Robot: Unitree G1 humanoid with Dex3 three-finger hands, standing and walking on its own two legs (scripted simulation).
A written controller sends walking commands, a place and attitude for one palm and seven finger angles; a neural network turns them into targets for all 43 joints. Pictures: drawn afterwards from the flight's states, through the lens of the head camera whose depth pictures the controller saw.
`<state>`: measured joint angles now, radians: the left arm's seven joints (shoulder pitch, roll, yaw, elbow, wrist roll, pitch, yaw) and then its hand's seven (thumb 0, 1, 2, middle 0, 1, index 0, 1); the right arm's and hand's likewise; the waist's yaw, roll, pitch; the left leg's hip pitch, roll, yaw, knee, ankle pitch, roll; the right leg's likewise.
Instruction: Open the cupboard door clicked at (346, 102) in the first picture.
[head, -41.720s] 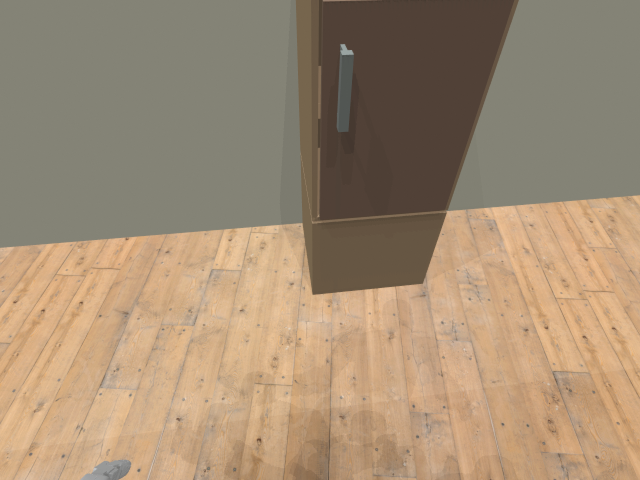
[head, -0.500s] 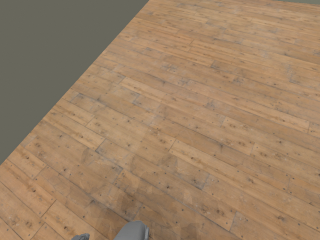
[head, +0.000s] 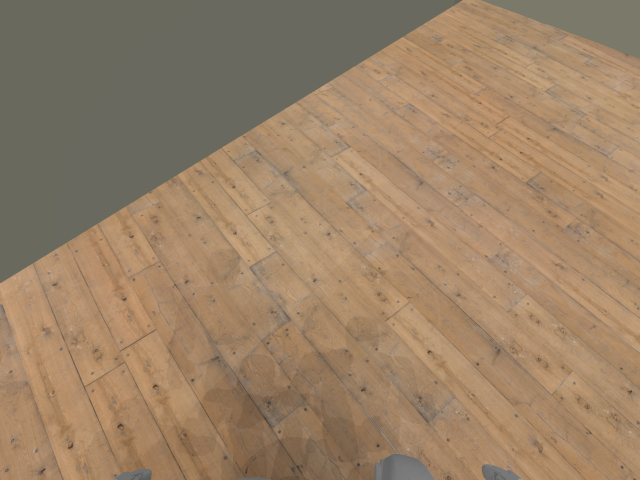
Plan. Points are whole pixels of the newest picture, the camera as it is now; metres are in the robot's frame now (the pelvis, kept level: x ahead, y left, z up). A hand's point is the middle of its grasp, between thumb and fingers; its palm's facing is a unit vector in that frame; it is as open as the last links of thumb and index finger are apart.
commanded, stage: turn to face it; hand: left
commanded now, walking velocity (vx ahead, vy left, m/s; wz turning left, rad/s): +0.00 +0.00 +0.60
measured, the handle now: out of the picture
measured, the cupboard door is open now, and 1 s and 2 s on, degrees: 38 38 38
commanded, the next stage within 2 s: none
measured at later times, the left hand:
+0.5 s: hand out of the picture +0.03 +0.15 -0.16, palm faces +0.33 -0.91 -0.24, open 7.3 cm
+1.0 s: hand out of the picture +0.01 +0.21 -0.15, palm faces +0.55 -0.79 -0.25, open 7.4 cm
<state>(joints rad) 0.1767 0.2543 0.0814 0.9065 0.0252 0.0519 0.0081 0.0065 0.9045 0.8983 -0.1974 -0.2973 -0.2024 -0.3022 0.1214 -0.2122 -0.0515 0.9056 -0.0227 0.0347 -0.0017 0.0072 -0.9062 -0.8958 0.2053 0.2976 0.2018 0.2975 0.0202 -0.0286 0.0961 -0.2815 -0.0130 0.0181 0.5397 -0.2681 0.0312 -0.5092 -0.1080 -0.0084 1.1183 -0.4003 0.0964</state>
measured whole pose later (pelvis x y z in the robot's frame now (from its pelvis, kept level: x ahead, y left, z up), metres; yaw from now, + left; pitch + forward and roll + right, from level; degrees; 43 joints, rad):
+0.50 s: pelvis +0.02 -0.05 +0.00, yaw +19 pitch +0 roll +2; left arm 0.21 0.19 0.05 0.89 0.03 -0.01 0.02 0.00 0.91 0.90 -0.20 -0.30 -0.21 -0.30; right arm 0.13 -0.23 -0.08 0.95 -0.01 0.08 0.02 0.01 -0.91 -0.90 0.20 0.30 0.20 0.30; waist -0.01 -0.03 0.12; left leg -0.42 0.03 0.07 0.87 -0.45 -0.06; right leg -0.20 -0.14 -0.25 0.54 -0.33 0.00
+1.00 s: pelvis +0.03 -0.03 +0.01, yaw +34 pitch +2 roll -1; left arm 0.12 0.25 0.07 0.88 0.02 0.05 0.01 0.00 0.90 0.90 -0.20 -0.30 -0.20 -0.30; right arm 0.21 -0.20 -0.06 0.93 -0.03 0.04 0.00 0.01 -0.90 -0.90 0.21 0.30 0.20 0.30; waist -0.02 -0.01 0.07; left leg -0.30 -0.05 -0.08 0.49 -0.22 0.05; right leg -0.45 -0.05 0.01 0.91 -0.39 0.10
